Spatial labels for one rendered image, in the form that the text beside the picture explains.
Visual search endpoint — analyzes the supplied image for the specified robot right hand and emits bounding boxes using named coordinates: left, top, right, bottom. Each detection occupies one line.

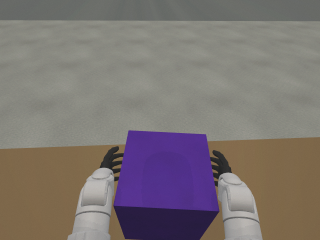
left=210, top=150, right=232, bottom=187

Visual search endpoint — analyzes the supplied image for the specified left robot forearm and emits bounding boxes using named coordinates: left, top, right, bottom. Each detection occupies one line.
left=67, top=167, right=115, bottom=240

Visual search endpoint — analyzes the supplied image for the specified robot left hand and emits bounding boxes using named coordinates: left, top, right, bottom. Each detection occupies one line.
left=100, top=146, right=124, bottom=181

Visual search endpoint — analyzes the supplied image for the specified carton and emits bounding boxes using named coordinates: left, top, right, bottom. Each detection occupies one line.
left=113, top=130, right=220, bottom=240

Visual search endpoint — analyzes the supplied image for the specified right robot forearm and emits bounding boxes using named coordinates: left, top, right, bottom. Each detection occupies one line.
left=218, top=172, right=263, bottom=240

